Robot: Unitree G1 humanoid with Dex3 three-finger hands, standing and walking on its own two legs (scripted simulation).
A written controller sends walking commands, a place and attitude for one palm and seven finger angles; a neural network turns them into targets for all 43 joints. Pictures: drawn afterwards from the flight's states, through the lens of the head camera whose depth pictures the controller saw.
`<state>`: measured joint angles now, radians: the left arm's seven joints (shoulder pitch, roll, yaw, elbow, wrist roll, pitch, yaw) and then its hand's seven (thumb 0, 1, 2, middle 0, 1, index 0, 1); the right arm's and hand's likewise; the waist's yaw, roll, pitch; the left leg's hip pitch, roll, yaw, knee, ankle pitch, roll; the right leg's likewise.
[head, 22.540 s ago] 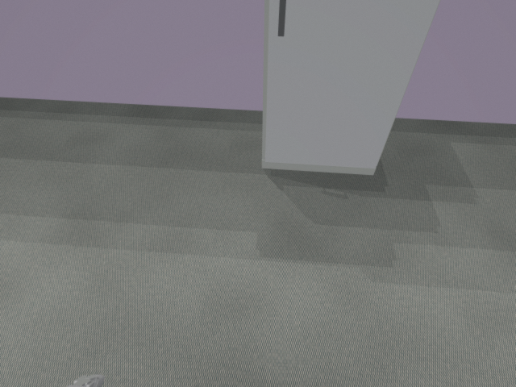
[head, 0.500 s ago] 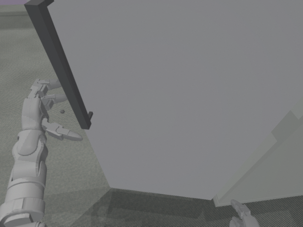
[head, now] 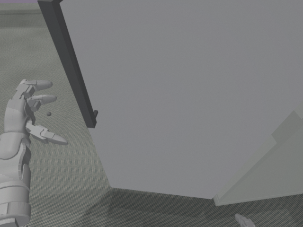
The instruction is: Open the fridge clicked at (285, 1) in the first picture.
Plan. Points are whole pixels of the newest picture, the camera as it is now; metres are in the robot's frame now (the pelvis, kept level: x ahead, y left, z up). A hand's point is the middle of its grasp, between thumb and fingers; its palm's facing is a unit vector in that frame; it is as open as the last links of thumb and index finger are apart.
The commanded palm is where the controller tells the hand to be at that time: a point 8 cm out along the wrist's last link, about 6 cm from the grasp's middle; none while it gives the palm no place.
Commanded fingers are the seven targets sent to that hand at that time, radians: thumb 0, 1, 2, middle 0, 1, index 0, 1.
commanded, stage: slip the hand off the handle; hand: left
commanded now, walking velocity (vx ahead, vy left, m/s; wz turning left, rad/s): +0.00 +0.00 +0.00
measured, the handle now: (79, 75) +0.41 +0.21 +0.20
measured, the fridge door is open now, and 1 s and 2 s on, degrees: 76 76 76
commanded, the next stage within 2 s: draw the hand back to the body in 0.80 s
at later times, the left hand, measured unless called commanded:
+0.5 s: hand (36, 145) +0.26 +0.27 +0.12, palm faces +0.27 -0.95 -0.18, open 14.7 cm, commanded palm +0.22 +0.32 +0.13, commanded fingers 0.00 -0.55 0.20 -0.25 -1.15 -0.25 -1.15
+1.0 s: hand (33, 149) +0.25 +0.28 +0.12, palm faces +0.17 -0.98 -0.09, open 14.7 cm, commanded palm +0.21 +0.32 +0.14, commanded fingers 0.00 -0.55 0.20 -0.25 -1.15 -0.25 -1.15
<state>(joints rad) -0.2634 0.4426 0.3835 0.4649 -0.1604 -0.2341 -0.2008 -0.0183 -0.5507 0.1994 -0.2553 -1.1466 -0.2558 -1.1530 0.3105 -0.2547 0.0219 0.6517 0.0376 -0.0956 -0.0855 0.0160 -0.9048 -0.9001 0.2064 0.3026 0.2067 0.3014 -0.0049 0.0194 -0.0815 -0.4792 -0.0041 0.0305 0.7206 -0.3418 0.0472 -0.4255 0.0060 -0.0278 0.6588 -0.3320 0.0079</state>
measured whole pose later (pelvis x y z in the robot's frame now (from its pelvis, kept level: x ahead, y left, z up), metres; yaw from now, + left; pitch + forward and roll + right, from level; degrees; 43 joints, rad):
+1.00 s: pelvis +0.00 -0.02 +0.00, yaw +1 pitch +3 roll -1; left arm 0.06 0.43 0.48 0.23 -0.36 -0.13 -0.42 -0.02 -0.55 0.20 -0.26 -1.15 -0.26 -1.15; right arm 0.26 -0.27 0.04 0.65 0.07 -0.21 -0.14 0.02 -0.90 -0.90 0.21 0.30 0.21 0.30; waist 0.03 0.04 -0.07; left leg -0.42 0.01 0.00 0.72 -0.35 0.02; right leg -0.37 0.02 -0.06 0.67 -0.35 -0.02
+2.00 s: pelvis +0.01 -0.02 +0.02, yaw +1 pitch -4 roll +0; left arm 0.39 0.35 0.34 -0.30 -0.08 -0.07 0.11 0.00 0.37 0.64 -0.23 -0.61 -0.23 -0.61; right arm 0.20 -0.23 0.03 0.68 0.01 -0.15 -0.09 0.02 -0.90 -0.90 0.21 0.30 0.21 0.30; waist 0.07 0.05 0.01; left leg -0.13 -0.02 0.02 0.45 -0.25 0.03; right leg -0.09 -0.01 -0.04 0.44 -0.27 0.00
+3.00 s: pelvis -0.02 +0.00 +0.02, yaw +1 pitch +0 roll -1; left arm 0.55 0.42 0.39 -0.48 -0.07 -0.14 0.11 0.01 0.89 0.90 -0.22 -0.30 -0.22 -0.30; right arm 0.19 -0.23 0.00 0.56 0.01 -0.01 -0.10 0.02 -0.91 -0.90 0.20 0.30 0.20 0.30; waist 0.02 0.01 0.02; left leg -0.28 -0.03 0.03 0.49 -0.21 0.05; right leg -0.24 -0.01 -0.03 0.46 -0.22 0.02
